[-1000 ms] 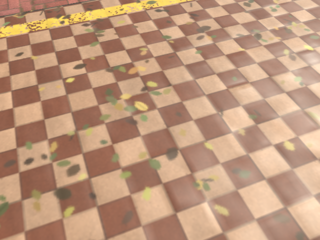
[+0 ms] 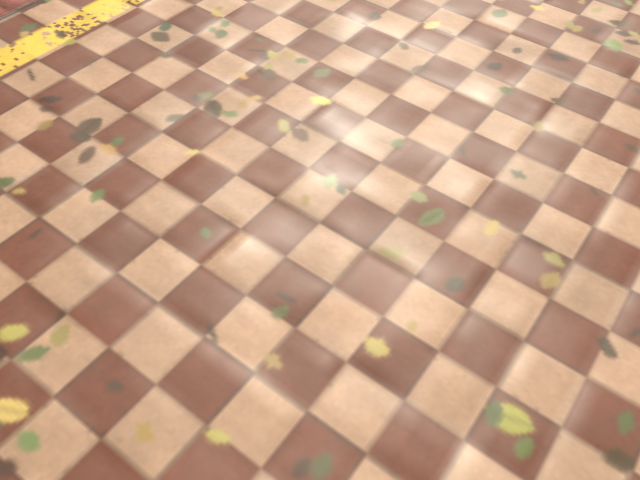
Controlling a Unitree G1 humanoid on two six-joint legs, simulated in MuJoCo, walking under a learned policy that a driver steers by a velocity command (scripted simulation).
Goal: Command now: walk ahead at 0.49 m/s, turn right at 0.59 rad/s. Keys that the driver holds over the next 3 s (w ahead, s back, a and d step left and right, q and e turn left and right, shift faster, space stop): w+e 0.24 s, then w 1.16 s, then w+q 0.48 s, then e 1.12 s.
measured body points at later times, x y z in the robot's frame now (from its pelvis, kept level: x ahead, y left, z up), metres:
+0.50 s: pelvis +0.27 -0.07 +0.00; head +0.30 -0.09 +0.45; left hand +0.40 +0.16 -0.13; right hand +0.28 -0.34 -0.14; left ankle +0.30 +0.09 -0.66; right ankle +0.27 -0.12 -0.74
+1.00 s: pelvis +0.56 -0.08 -0.01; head +0.59 -0.07 +0.44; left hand +0.65 +0.16 -0.15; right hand +0.58 -0.36 -0.13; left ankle +0.62 -0.03 -0.74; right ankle +0.43 -0.18 -0.65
